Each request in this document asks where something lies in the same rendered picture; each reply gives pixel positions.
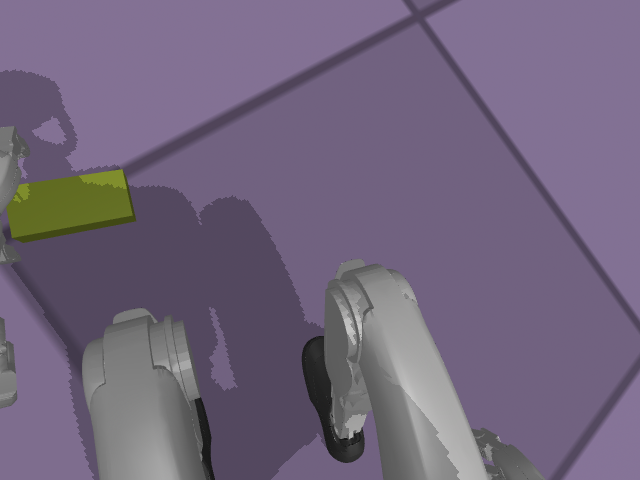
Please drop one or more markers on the small box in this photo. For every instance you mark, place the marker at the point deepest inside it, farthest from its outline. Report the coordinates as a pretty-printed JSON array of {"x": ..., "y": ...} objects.
[{"x": 57, "y": 207}]

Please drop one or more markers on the right robot foot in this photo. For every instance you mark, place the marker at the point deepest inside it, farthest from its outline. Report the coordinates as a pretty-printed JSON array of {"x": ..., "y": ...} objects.
[{"x": 319, "y": 389}]

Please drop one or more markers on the right robot hand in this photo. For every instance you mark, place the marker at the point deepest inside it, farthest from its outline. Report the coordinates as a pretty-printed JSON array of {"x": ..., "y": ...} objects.
[{"x": 510, "y": 463}]

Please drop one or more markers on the left robot foot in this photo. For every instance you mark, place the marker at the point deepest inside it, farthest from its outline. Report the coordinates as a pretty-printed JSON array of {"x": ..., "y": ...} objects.
[{"x": 206, "y": 437}]

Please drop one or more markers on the left robot hand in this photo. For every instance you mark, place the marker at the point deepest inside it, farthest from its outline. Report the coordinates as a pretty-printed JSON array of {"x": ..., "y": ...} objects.
[{"x": 12, "y": 148}]

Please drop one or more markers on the left robot arm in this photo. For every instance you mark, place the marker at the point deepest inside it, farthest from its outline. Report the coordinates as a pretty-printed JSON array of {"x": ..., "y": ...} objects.
[{"x": 8, "y": 383}]

